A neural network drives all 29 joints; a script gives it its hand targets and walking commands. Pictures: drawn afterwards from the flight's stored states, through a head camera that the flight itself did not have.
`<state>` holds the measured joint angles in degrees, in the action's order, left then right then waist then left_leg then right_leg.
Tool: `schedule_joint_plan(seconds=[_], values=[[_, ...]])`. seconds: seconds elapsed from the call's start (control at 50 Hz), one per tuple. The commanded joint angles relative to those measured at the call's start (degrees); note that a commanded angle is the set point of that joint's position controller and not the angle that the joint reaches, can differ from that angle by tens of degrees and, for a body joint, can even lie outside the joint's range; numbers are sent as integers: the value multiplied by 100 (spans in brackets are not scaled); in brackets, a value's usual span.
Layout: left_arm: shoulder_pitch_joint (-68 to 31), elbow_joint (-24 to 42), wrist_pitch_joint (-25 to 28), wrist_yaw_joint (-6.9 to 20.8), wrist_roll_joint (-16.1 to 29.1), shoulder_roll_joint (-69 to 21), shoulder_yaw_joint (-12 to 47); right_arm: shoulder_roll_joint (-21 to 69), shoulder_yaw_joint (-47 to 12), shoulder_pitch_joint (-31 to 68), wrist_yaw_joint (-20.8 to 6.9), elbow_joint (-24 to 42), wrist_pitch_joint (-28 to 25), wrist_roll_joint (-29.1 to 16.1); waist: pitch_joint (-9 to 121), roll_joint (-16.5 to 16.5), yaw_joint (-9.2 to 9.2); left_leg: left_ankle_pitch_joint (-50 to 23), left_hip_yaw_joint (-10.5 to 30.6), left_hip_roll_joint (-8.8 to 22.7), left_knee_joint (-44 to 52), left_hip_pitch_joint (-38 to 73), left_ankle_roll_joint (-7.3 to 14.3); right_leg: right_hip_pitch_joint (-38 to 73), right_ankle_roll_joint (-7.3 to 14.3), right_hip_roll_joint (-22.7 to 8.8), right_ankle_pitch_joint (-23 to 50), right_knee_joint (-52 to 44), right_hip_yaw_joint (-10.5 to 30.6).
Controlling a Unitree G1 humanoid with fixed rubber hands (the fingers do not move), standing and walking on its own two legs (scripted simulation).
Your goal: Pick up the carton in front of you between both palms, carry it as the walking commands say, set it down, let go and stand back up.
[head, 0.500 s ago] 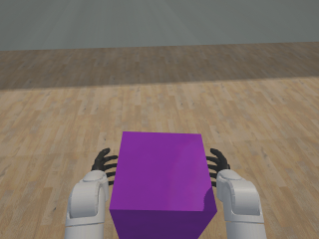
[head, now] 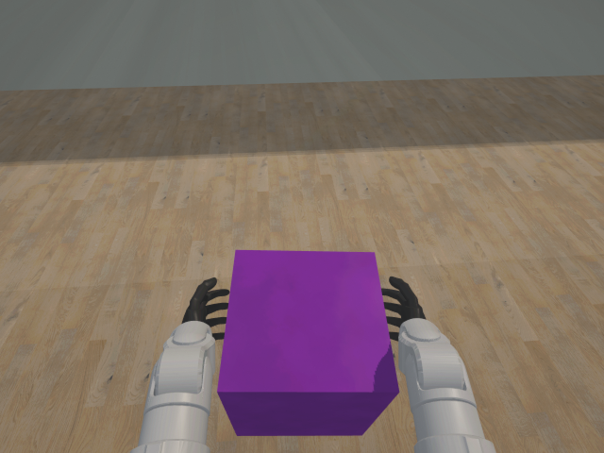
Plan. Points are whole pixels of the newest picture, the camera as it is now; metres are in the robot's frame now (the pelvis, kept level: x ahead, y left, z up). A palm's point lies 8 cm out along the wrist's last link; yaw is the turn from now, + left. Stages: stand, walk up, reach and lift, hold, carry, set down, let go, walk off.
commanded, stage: carry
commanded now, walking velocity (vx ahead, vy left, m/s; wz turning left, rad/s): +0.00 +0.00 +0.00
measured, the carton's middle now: (302, 348) +0.31 +0.00 -0.06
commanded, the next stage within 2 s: hold in 1.06 s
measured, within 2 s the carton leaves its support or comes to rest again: neither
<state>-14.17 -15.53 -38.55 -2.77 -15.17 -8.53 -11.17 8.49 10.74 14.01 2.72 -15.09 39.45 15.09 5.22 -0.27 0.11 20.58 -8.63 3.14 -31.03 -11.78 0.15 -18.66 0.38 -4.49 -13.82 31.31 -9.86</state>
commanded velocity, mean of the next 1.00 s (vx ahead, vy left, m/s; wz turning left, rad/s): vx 0.00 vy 0.00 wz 0.00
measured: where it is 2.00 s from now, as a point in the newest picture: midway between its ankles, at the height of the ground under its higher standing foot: outside the picture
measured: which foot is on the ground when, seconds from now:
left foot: down 0.00-1.00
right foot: down 0.00-1.00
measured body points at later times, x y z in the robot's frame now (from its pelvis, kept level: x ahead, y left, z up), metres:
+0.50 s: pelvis -0.03 +0.01 +0.00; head -0.05 +0.01 +0.45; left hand +0.27 +0.16 +0.03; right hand +0.27 -0.14 +0.03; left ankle -0.05 +0.10 -0.73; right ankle +0.03 -0.11 -0.73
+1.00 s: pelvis -0.03 +0.02 +0.00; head -0.06 +0.02 +0.45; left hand +0.26 +0.17 +0.03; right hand +0.27 -0.13 +0.03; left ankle -0.05 +0.11 -0.73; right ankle +0.03 -0.12 -0.73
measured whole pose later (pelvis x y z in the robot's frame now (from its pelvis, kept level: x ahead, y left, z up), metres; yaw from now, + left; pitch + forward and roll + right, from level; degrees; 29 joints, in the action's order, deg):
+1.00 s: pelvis -0.03 +0.02 +0.00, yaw +0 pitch +1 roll +0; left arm -12.4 -11.1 -42.5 -3.1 -13.9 -8.2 -9.3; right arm 8.2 9.3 12.5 3.0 -11.1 42.5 13.8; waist 5.2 -0.1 0.1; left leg 18.1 -9.3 1.8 -31.9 -15.1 2.2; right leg -20.9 -0.8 -6.0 -9.5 29.6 -9.2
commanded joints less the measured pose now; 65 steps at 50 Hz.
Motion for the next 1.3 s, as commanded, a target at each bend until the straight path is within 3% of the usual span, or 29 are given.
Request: schedule_joint_plan(seconds=[0.0, 0.14, 0.3, 1.04, 1.06, 1.08, 1.1, 1.16, 1.28], values=[[-2833, 580, 314, 1546, 1602, -5517, 3264, 5513, -3286, 2902, -1509, 607, -395, -1612, 1683, 28, 0, -1576, 510, 588, 462, 142, 67, 955, 81, -577, 1626, -314, 603], [-2515, 784, -78, 1514, 1636, -5330, 3325, 5334, -3280, 2547, -1488, 757, 5, -1613, 1574, 13, -6, -1490, 541, 608, 500, -13, 90, 822, 46, -581, 1472, -347, 591], [-2822, 979, -37, 1517, 1777, -5408, 3459, 5430, -3410, 2812, -1498, 921, -35, -1744, 1497, 14, -1, -1147, 583, 599, 620, -157, 129, 779, 30, -570, 1169, -439, 611], [-2711, 1018, -73, 1520, 1781, -5382, 3497, 5413, -3436, 2658, -1506, 921, -6, -1751, 1599, -1, -10, -1420, 616, 598, 580, -189, 210, 738, -42, -558, 1211, -381, 558], [-2338, 838, -31, 1595, 1696, -5500, 3327, 5423, -3285, 2117, -1570, 1071, -1, -1696, 1078, -645, -164, -2740, 1647, -439, 1131, -153, 168, 2247, 140, 1085, 1956, -408, 1138], [-2255, 850, 103, 1545, 1551, -5456, 3216, 5290, -3364, 2363, -1613, 1344, -63, -1645, 1219, -507, 5, -3145, 1667, -433, 1015, 295, 142, 2051, 151, 1030, 2066, -495, 1292], [-2245, 884, 145, 1510, 1493, -5403, 3171, 5370, -3422, 2457, -1629, 1278, -76, -1666, 1273, -289, 47, -3436, 1619, -508, 930, 748, 101, 1875, 118, 1073, 2075, -630, 1335], [-2378, 791, 189, 1444, 1423, -5322, 3085, 5306, -3508, 2570, -1679, 1220, -131, -1670, 1162, -166, 109, -3006, 1545, -596, 1044, 1220, 57, 1597, 2, 1117, 1762, -808, 1338], [-3125, 674, 141, 1670, 1696, -5505, 3385, 5468, -3172, 2648, -1691, 650, -156, -1480, 803, -256, -228, -1430, 1469, -595, 1259, 815, 1, 1527, 63, 1093, 797, -918, 1300]])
